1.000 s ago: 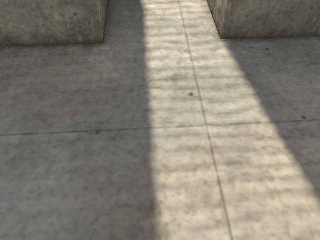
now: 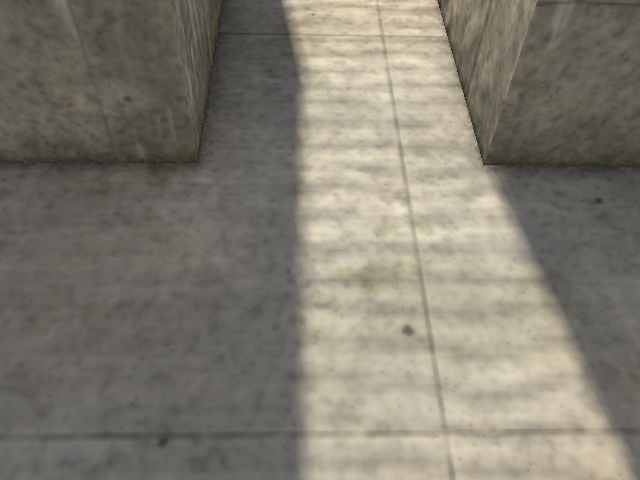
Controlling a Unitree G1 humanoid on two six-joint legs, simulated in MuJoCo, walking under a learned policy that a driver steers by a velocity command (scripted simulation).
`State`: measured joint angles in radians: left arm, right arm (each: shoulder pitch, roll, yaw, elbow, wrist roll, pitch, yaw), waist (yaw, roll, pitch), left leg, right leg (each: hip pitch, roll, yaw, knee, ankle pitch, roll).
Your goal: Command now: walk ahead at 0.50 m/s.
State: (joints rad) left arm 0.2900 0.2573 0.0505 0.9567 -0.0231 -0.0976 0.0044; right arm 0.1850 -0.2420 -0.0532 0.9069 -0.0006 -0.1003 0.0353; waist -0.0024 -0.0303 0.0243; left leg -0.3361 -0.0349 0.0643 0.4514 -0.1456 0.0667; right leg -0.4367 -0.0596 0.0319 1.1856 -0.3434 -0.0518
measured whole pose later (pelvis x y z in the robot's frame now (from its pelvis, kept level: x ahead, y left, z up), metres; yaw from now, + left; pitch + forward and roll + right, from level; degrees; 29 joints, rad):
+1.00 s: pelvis +0.55 -0.02 -0.02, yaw +0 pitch +2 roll -1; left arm 0.40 0.25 0.07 1.03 -0.01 -0.06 0.01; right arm 0.01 -0.23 -0.06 0.86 0.01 -0.10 0.04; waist 0.06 0.00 0.02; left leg -0.50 0.02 0.04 0.53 -0.07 0.08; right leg 0.02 -0.02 -0.05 0.47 -0.45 0.00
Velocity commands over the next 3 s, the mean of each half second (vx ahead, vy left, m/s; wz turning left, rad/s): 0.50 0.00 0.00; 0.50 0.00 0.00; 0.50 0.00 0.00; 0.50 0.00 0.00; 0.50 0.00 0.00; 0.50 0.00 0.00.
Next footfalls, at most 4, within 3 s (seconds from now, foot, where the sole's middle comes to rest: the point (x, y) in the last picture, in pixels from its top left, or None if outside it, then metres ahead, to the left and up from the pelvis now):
0.42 right None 0.41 -0.16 -0.77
0.98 left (284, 372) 0.71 0.09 -0.77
1.52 right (380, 266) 1.02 -0.15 -0.77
2.06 left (289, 189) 1.29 0.09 -0.77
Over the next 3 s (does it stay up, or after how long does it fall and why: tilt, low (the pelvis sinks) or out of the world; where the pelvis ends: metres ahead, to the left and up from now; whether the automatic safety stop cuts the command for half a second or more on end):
stays up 1.63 -0.03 0.00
